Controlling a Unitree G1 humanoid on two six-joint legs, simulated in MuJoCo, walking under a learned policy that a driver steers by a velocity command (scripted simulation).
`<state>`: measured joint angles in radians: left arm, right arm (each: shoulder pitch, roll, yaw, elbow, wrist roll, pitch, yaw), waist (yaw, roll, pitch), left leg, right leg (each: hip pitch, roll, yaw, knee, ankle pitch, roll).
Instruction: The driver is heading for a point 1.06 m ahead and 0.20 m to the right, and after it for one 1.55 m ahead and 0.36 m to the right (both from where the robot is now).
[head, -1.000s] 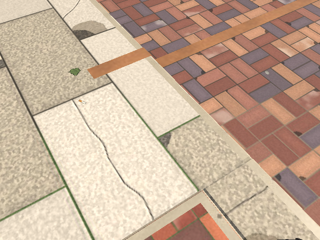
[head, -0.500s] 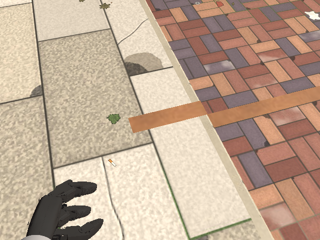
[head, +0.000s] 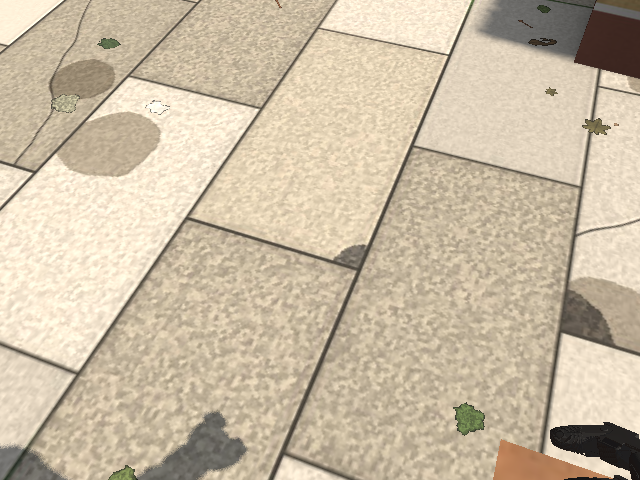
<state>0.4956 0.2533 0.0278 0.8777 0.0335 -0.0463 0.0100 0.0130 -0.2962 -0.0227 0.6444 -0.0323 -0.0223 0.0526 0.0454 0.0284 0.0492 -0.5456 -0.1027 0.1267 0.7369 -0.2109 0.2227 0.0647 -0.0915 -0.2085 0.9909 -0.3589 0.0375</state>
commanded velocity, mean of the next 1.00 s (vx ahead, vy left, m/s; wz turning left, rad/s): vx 0.98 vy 0.00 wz -0.45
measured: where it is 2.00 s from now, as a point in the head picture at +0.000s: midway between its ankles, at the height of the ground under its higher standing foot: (436, 177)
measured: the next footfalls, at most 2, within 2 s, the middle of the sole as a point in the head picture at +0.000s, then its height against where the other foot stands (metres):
right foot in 0.42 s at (402, 409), level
left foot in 0.82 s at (346, 243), level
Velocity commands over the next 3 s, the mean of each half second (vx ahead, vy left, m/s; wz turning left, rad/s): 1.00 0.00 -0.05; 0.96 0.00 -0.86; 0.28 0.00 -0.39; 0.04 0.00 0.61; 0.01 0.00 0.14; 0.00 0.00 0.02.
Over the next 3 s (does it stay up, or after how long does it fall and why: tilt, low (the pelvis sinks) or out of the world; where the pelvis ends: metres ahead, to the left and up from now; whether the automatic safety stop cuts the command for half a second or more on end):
stays up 1.29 -0.24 0.04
